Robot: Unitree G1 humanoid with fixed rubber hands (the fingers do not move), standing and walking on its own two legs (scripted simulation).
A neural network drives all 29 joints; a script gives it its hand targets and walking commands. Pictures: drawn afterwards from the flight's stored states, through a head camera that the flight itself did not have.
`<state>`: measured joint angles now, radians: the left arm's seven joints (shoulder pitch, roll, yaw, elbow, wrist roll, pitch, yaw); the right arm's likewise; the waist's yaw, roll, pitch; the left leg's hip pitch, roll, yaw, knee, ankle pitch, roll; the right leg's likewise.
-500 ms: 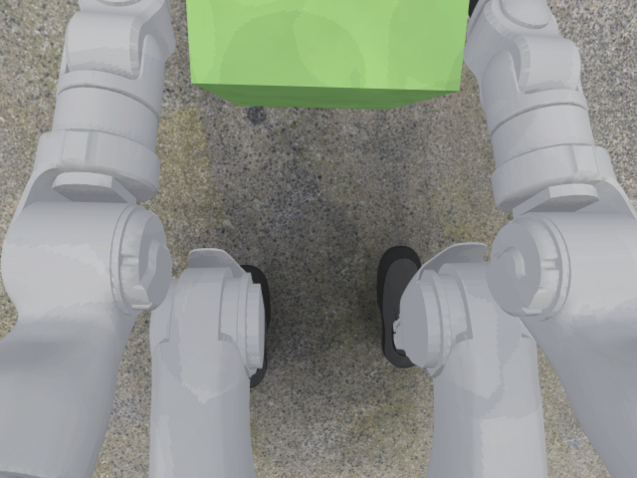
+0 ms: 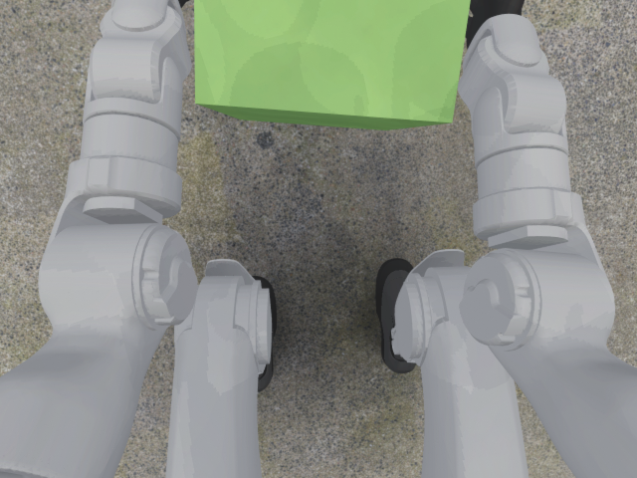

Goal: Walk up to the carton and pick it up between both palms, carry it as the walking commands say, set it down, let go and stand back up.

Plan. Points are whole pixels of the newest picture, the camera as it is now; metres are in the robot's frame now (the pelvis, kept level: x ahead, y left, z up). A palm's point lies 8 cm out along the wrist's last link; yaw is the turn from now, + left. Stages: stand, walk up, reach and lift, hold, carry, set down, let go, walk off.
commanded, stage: reach and lift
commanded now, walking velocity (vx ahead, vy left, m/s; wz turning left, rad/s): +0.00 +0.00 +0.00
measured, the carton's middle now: (325, 23) +0.56 +0.00 -0.19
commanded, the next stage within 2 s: none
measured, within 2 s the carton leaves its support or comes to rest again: neither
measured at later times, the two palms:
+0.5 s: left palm out of the picture +0.54 +0.15 -0.04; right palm (548, 6) +0.52 -0.15 -0.04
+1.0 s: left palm out of the picture +0.52 +0.15 +0.04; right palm out of the picture +0.50 -0.15 +0.03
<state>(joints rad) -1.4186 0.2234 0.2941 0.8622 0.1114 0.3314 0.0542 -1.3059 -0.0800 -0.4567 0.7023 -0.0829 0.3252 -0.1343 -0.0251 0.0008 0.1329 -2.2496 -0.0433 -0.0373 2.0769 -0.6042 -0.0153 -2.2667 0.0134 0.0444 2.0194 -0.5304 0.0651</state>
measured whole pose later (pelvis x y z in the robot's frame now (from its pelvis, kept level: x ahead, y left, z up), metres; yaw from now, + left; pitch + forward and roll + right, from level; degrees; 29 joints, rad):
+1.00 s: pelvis +0.00 +0.00 +0.10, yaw +1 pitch +44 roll -1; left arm -1.18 0.08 0.43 0.74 0.25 0.42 0.00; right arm -1.08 0.06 -0.56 0.57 -0.25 0.42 -0.06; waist -0.02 0.01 -0.10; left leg -1.98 -0.04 -0.04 1.72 -0.52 -0.02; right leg -1.99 0.02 0.05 1.67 -0.45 0.06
